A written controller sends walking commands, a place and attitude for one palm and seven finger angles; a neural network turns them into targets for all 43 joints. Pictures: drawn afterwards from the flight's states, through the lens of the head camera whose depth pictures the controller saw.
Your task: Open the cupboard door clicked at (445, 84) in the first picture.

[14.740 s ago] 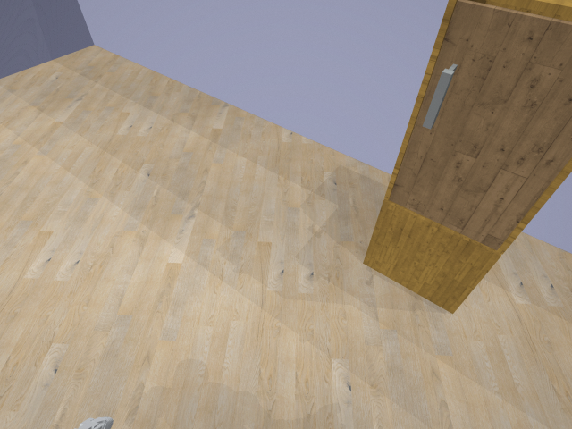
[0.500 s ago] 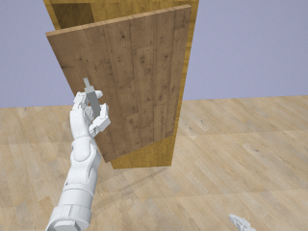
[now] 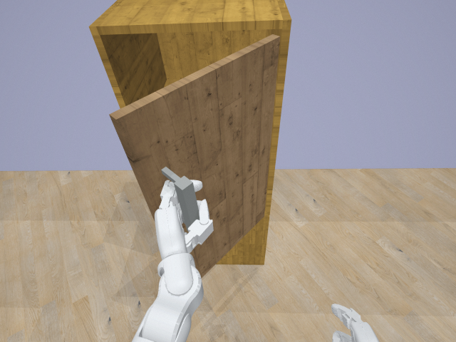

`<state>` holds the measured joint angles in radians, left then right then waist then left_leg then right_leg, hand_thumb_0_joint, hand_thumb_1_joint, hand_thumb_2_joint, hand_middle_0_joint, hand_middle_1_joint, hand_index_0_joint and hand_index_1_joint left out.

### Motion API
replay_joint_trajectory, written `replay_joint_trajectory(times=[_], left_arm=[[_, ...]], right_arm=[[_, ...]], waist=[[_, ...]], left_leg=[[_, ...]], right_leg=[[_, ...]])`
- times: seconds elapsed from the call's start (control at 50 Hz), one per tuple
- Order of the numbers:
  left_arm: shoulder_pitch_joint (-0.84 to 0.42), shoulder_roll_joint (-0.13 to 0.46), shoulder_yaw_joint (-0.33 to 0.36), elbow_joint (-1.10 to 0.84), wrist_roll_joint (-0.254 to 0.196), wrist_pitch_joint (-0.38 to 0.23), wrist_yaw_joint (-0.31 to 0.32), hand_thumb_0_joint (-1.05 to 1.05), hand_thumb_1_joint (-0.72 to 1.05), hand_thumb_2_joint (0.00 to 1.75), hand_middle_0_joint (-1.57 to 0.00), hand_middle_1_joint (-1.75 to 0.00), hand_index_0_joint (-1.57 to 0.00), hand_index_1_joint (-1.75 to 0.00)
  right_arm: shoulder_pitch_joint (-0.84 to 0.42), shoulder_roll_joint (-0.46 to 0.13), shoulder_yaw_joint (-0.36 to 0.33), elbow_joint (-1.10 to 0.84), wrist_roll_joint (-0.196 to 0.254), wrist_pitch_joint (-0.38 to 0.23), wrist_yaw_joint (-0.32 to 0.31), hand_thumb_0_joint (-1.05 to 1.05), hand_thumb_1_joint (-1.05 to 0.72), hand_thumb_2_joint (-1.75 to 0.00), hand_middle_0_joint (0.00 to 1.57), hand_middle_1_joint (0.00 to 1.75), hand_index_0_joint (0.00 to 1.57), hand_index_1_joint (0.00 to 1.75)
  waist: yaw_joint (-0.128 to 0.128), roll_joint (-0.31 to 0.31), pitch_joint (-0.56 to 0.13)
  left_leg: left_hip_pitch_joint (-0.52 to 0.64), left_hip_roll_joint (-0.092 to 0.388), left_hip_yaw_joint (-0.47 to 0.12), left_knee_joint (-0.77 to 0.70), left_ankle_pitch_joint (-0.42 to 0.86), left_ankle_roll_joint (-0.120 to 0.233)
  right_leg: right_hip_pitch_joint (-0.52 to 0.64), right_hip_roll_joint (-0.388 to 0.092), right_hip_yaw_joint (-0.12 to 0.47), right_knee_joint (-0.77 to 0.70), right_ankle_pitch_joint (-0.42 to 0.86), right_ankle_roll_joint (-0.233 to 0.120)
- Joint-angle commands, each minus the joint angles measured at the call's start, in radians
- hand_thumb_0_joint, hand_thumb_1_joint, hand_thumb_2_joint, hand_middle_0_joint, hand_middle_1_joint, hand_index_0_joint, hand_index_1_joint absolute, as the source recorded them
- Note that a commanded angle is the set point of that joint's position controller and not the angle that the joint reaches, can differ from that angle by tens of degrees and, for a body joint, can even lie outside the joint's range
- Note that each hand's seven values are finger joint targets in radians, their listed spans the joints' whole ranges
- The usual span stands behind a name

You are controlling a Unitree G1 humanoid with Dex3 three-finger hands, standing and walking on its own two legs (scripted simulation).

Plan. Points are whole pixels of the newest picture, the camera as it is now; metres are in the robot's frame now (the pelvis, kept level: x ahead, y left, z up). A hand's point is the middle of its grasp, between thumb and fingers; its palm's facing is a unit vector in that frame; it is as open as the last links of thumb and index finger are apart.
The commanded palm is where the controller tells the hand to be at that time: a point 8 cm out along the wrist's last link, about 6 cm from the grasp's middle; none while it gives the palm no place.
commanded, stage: pull the door open along its arc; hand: left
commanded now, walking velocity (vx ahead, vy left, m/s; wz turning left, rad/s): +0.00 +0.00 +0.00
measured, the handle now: (182, 202) +0.34 +0.09 +0.09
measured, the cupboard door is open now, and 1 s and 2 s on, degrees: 48 44 50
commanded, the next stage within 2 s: open thumb and fingers to let go in 0.04 s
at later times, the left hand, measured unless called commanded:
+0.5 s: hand (199, 221) +0.30 +0.06 +0.09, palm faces +0.34 -0.94 -0.02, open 9.2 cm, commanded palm +0.26 +0.09 +0.09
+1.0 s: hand (198, 219) +0.30 +0.06 +0.09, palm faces +0.30 -0.95 -0.02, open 15.5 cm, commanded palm +0.26 +0.09 +0.09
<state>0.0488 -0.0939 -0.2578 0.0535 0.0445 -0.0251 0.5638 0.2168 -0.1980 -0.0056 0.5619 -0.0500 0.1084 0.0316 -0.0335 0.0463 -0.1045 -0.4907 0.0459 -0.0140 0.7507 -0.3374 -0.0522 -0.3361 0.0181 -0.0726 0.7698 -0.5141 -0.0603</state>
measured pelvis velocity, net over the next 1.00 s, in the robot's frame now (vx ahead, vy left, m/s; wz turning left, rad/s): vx -0.02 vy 0.02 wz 0.01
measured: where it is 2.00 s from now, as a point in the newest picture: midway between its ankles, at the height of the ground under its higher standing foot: outside the picture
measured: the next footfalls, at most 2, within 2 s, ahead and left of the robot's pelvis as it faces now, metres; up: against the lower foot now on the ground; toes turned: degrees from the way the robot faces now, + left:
none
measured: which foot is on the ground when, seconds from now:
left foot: down 0.00-1.00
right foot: down 0.00-1.00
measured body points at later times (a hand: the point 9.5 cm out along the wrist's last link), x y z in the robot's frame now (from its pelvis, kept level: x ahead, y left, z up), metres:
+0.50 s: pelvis -0.01 -0.01 +0.00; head +0.00 -0.04 +0.45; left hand +0.28 +0.10 +0.09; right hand +0.18 -0.22 -0.10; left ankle +0.03 +0.16 -0.71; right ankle -0.07 -0.07 -0.71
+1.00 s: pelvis -0.02 +0.02 -0.01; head -0.02 +0.01 +0.44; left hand +0.28 +0.11 +0.09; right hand +0.15 -0.19 -0.11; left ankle +0.03 +0.16 -0.71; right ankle -0.07 -0.07 -0.71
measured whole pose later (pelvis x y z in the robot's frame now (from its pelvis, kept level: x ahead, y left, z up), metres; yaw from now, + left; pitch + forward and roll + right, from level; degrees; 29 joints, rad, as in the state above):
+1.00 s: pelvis -0.02 +0.02 -0.01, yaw +0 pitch +4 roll +0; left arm -0.13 -0.12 -0.26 0.21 0.05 -0.03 0.63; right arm 0.17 -0.17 0.01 0.62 -0.05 0.07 0.03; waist -0.01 0.04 -0.09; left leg -0.56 0.03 -0.02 0.81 -0.33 -0.03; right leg -0.40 0.00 -0.08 0.82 -0.50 -0.04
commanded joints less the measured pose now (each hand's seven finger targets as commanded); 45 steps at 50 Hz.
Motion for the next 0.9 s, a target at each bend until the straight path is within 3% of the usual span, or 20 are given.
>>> replay_joint_trajectory(times=[0.0,0.04,0.12,0.16,0.24,0.3,0.36,0.4,0.44,0.52,0.56,0.64,0.74,0.78,0.88], left_arm=[[-0.042,-0.194,-0.054,-0.313,0.008,-0.025,0.021,0.00,0.90,0.90,-0.40,-1.35,-0.40,-1.35],[-0.099,-0.158,-0.015,-0.278,0.005,-0.012,0.035,0.00,0.90,0.90,-0.40,-1.35,-0.40,-1.35],[-0.304,-0.103,0.061,-0.212,0.002,-0.022,0.071,0.00,0.90,0.90,-0.40,-1.35,-0.40,-1.35],[-0.266,-0.102,0.065,-0.205,0.006,-0.029,0.064,0.00,0.76,0.84,-0.39,-1.34,-0.39,-1.34],[-0.288,-0.117,0.037,-0.188,0.011,-0.045,0.028,0.00,0.48,0.72,-0.37,-1.30,-0.37,-1.30],[-0.297,-0.134,0.012,-0.191,0.017,-0.062,0.010,0.00,0.27,0.63,-0.35,-1.28,-0.35,-1.28],[-0.252,-0.137,0.004,-0.193,0.013,-0.071,-0.009,0.00,0.06,0.54,-0.34,-1.26,-0.34,-1.26],[-0.261,-0.135,-0.002,-0.210,0.012,-0.072,-0.012,0.00,-0.08,0.48,-0.33,-1.24,-0.33,-1.24],[-0.268,-0.114,0.012,-0.189,0.010,-0.071,-0.011,0.00,-0.22,0.42,-0.32,-1.23,-0.32,-1.23],[-0.279,-0.123,0.017,-0.197,0.013,-0.076,0.006,0.00,-0.50,0.30,-0.30,-1.20,-0.30,-1.20],[-0.268,-0.127,0.008,-0.202,0.021,-0.078,0.008,0.00,-0.50,0.30,-0.30,-1.20,-0.30,-1.20],[-0.311,-0.140,-0.009,-0.180,0.026,-0.081,0.018,0.00,-0.50,0.30,-0.27,-1.00,-0.27,-1.00],[-0.383,-0.144,-0.002,-0.134,0.028,-0.078,0.042,0.00,-0.50,0.30,-0.22,-0.75,-0.22,-0.75],[-0.408,-0.158,-0.008,-0.136,0.030,-0.077,0.053,0.00,-0.50,0.30,-0.21,-0.65,-0.21,-0.65],[-0.451,-0.161,0.005,-0.079,0.029,-0.062,0.067,0.00,-0.50,0.30,-0.17,-0.40,-0.17,-0.40]], right_arm=[[-0.162,-0.056,-0.015,-0.176,0.011,-0.080,0.006,0.00,-0.90,-0.90,0.20,0.30,0.20,0.30],[-0.170,-0.060,-0.011,-0.154,0.010,-0.083,0.000,0.00,-0.90,-0.90,0.20,0.30,0.20,0.30],[-0.196,-0.061,-0.004,-0.110,-0.002,-0.086,-0.014,0.00,-0.90,-0.90,0.20,0.30,0.20,0.30],[-0.195,-0.056,-0.011,-0.115,-0.005,-0.086,-0.015,0.00,-0.90,-0.90,0.20,0.30,0.20,0.30],[-0.162,-0.063,-0.016,-0.113,-0.001,-0.076,-0.014,0.00,-0.90,-0.90,0.20,0.30,0.20,0.30],[-0.150,-0.067,-0.020,-0.118,0.004,-0.072,-0.011,0.00,-0.90,-0.90,0.20,0.30,0.20,0.30],[-0.143,-0.071,-0.024,-0.132,0.006,-0.073,-0.011,0.00,-0.90,-0.90,0.20,0.30,0.20,0.30],[-0.144,-0.070,-0.024,-0.136,0.010,-0.068,-0.012,0.00,-0.90,-0.90,0.20,0.30,0.20,0.30],[-0.146,-0.071,-0.021,-0.132,0.011,-0.066,-0.015,0.00,-0.90,-0.90,0.20,0.30,0.20,0.30],[-0.152,-0.068,-0.021,-0.134,0.010,-0.063,-0.019,0.00,-0.90,-0.90,0.20,0.30,0.20,0.30],[-0.152,-0.069,-0.025,-0.138,0.009,-0.067,-0.017,0.00,-0.90,-0.90,0.20,0.30,0.20,0.30],[-0.157,-0.070,-0.025,-0.129,0.009,-0.077,-0.018,0.00,-0.90,-0.90,0.20,0.30,0.20,0.30],[-0.165,-0.070,-0.025,-0.115,0.005,-0.085,-0.017,0.00,-0.90,-0.90,0.20,0.30,0.20,0.30],[-0.164,-0.068,-0.025,-0.113,0.004,-0.088,-0.015,0.00,-0.90,-0.90,0.20,0.30,0.20,0.30],[-0.170,-0.067,-0.023,-0.105,0.003,-0.088,-0.013,0.00,-0.90,-0.90,0.20,0.30,0.20,0.30]], waist=[[0.042,-0.144,-0.171],[0.036,-0.179,-0.127],[0.025,-0.179,-0.100],[0.044,-0.166,-0.150],[0.025,-0.186,-0.175],[0.015,-0.165,-0.187],[0.019,-0.191,-0.198],[0.018,-0.161,-0.202],[0.016,-0.181,-0.164],[0.025,-0.149,-0.186],[0.026,-0.154,-0.191],[0.016,-0.150,-0.156],[0.015,-0.143,-0.156],[0.017,-0.124,-0.187],[0.020,-0.132,-0.169]], left_leg=[[0.196,-0.053,0.020,0.003,0.290,0.060],[0.176,-0.056,0.013,0.003,0.264,0.059],[0.148,-0.064,0.002,0.015,0.219,0.060],[0.150,-0.067,0.006,0.013,0.234,0.059],[0.155,-0.063,0.002,0.011,0.267,0.061],[0.166,-0.060,0.002,0.011,0.279,0.064],[0.160,-0.059,0.002,0.012,0.288,0.066],[0.168,-0.061,0.005,0.012,0.286,0.065],[0.150,-0.059,-0.002,0.010,0.262,0.066],[0.162,-0.059,0.003,0.007,0.263,0.065],[0.162,-0.055,0.004,0.006,0.267,0.066],[0.158,-0.051,0.000,0.011,0.236,0.067],[0.156,-0.050,0.000,0.010,0.207,0.067],[0.166,-0.048,0.004,0.009,0.214,0.066],[0.155,-0.045,0.002,0.004,0.195,0.064]], right_leg=[[0.024,-0.054,0.048,-0.155,0.728,0.073],[0.008,-0.060,0.056,-0.176,0.692,0.077],[-0.053,-0.074,0.082,-0.183,0.622,0.086],[-0.025,-0.079,0.094,-0.173,0.663,0.088],[-0.009,-0.078,0.084,-0.146,0.737,0.092],[-0.022,-0.075,0.076,-0.129,0.758,0.092],[-0.009,-0.076,0.077,-0.121,0.806,0.098],[-0.010,-0.075,0.074,-0.121,0.792,0.094],[-0.022,-0.074,0.076,-0.136,0.737,0.091],[-0.029,-0.066,0.067,-0.128,0.691,0.081],[-0.034,-0.062,0.062,-0.124,0.675,0.078],[-0.073,-0.051,0.055,-0.135,0.573,0.069],[-0.108,-0.037,0.039,-0.138,0.449,0.054],[-0.112,-0.032,0.034,-0.125,0.442,0.051],[-0.134,-0.021,0.022,-0.129,0.366,0.041]])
